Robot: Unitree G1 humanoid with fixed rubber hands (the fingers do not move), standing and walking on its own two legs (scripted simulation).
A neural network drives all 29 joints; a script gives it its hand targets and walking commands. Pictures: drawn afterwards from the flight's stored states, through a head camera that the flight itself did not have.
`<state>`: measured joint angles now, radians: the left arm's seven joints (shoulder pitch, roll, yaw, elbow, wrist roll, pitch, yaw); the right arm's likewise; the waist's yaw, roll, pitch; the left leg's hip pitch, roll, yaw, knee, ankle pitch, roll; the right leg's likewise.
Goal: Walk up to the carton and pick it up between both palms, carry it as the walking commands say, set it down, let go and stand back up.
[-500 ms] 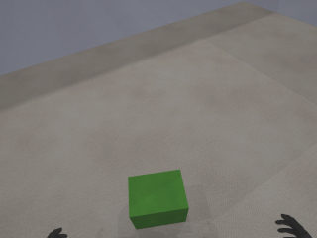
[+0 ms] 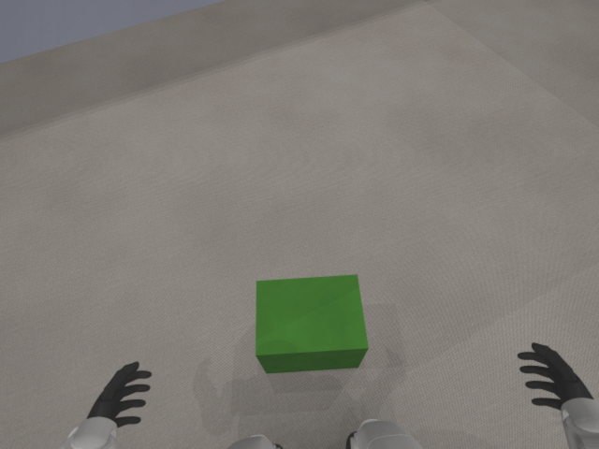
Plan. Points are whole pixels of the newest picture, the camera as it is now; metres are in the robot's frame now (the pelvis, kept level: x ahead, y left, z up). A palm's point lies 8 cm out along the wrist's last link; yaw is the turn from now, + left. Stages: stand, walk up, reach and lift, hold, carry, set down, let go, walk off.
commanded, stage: reach and lift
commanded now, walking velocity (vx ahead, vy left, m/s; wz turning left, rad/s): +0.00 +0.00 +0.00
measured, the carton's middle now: (309, 326) +0.45 -0.02 -0.64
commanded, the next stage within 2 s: none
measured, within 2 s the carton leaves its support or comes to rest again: neither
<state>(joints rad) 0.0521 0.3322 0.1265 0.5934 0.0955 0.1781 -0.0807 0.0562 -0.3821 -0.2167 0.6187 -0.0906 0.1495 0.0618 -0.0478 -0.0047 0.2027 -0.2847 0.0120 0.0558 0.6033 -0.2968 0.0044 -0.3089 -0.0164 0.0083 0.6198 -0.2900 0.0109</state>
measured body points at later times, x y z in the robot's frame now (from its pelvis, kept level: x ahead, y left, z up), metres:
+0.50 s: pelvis -0.03 +0.00 -0.05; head +0.14 +0.00 +0.37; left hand +0.32 +0.26 -0.14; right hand +0.28 -0.31 -0.14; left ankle +0.02 +0.12 -0.73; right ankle +0.03 -0.12 -0.73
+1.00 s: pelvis -0.05 -0.02 -0.10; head +0.22 -0.02 +0.26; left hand +0.44 +0.23 -0.19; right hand +0.42 -0.27 -0.19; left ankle +0.02 +0.12 -0.73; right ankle +0.03 -0.12 -0.73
